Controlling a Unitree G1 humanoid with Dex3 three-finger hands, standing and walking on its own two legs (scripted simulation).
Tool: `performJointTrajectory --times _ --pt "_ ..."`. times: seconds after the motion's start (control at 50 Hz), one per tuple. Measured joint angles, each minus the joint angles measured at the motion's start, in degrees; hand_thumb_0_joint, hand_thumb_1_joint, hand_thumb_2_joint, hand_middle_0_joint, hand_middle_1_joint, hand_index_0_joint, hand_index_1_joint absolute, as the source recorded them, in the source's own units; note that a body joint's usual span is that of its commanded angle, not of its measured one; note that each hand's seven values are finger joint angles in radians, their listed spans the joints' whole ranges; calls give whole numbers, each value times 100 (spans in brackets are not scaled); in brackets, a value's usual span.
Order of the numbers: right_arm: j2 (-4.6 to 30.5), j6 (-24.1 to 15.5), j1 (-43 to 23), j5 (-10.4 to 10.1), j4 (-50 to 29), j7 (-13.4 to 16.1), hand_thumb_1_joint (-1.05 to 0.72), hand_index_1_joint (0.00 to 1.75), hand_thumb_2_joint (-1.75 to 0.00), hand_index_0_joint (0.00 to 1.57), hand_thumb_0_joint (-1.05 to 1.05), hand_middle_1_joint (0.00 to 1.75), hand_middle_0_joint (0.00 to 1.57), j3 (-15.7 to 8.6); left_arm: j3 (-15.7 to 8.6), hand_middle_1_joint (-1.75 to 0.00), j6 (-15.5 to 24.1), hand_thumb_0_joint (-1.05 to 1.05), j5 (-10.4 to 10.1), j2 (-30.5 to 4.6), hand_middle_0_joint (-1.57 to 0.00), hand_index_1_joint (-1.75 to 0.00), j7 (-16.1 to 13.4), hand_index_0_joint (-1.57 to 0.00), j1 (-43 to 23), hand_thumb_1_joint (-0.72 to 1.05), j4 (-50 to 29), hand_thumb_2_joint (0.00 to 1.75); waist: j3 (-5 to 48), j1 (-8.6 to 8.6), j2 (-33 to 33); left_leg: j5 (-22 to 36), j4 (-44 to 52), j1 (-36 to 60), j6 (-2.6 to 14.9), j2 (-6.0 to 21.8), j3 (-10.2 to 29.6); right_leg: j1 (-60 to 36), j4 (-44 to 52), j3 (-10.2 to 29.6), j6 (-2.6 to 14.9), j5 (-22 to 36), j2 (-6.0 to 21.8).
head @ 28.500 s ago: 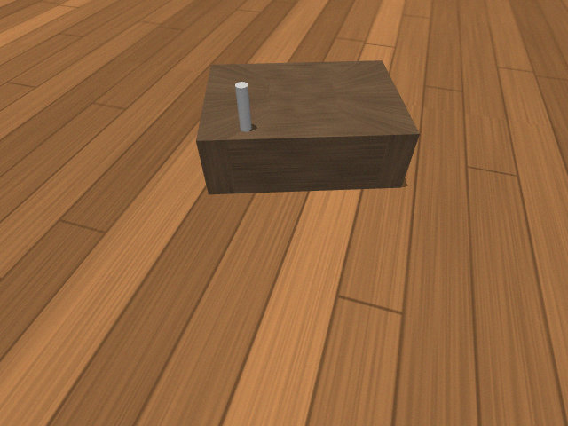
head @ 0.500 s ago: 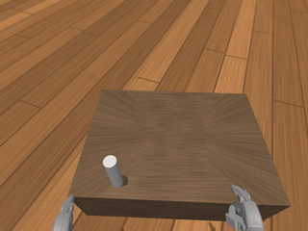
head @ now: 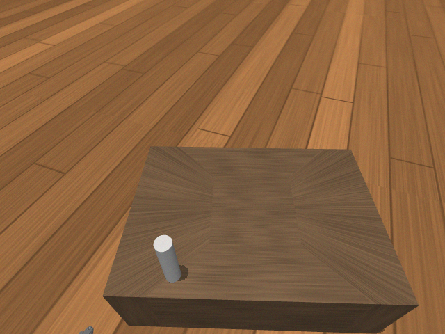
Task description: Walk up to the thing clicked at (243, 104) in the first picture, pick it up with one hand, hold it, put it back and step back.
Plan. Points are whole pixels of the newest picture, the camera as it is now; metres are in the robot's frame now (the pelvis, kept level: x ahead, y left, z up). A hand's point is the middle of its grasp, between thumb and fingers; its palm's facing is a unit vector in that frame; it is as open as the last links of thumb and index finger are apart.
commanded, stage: home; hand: left
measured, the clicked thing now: (168, 260) +0.42 +0.18 -0.32
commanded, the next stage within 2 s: stand in 1.30 s
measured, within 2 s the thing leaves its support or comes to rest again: neither
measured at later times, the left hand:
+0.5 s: hand out of the picture +0.03 +0.26 -0.13, palm faces +0.01 -0.93 -0.37, open 17.5 cm
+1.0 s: hand out of the picture +0.04 +0.25 -0.13, palm faces +0.01 -0.93 -0.36, open 17.5 cm
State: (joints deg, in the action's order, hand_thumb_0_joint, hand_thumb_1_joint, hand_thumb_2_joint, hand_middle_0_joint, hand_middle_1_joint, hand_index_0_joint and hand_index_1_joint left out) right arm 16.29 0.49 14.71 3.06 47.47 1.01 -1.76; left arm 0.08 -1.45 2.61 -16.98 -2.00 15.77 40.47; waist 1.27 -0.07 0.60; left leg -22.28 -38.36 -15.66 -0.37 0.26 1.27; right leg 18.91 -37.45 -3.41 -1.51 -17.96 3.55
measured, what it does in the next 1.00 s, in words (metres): stands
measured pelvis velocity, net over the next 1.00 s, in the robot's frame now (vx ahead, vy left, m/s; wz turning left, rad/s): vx -0.01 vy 0.00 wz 0.01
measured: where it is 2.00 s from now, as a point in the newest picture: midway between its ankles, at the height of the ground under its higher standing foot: outside the picture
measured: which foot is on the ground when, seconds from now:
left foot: down 0.00-1.00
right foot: down 0.00-1.00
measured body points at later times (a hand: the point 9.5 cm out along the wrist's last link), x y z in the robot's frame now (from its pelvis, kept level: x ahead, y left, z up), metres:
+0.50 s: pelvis -0.01 +0.01 +0.02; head -0.03 +0.00 +0.47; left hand +0.03 +0.31 -0.11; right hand +0.06 -0.27 -0.12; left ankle -0.02 +0.12 -0.72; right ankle +0.02 -0.14 -0.72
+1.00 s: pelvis -0.01 +0.00 +0.02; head -0.02 -0.02 +0.47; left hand +0.04 +0.29 -0.10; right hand +0.06 -0.30 -0.12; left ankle -0.02 +0.12 -0.72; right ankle +0.02 -0.14 -0.72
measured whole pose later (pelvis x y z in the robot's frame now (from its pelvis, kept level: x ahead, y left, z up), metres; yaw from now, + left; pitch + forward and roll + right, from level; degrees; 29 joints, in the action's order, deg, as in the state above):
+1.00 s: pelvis -0.01 +0.00 +0.02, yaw +1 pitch -4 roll +0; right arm 19.5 0.7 9.4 0.9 62.8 0.3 0.0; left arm 0.5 0.1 1.1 -18.3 -1.3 8.7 65.2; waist -2.0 -0.8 1.5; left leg -11.8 -19.7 -4.0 -0.6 -0.1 1.9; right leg 7.3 -19.9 -4.6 -1.5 -8.5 3.5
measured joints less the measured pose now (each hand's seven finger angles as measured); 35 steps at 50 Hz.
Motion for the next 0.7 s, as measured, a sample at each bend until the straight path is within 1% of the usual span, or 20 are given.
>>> performJointTrajectory --times 0.14,0.3,0.48,0.7 --pt "155 63 20 -56 453 -28 -90 30 -90 20 1 30 20 -65 -67 -5 65 0 -52 -148 -6 -6 -26 -6 -52 -54 930 5 -158 -11 36 330 639 478 43 -58 -18 -484 632 0 -53 320 43" --pt "149 82 -100 -113 916 -39 -90 30 -90 20 1 30 20 15 -8 -5 78 0 -88 -162 -6 -6 -34 -6 -220 -54 1624 5 -238 -67 56 629 1177 862 71 -113 -6 -875 1149 -24 -91 595 86" --pt "145 65 -279 -149 1201 -64 -90 30 -90 20 1 30 20 93 53 -5 85 0 -97 -124 -6 -6 5 -6 -387 -55 2086 5 -261 -90 78 830 1494 1026 77 -139 7 -1030 1427 -42 -101 765 106" --pt "234 41 -403 -188 1406 -65 -90 30 -90 20 1 30 20 128 65 -5 111 0 -116 -122 -6 -5 32 -6 -519 -55 2347 5 -304 -91 85 965 1704 1086 41 -112 40 -1090 1611 -81 -65 875 77"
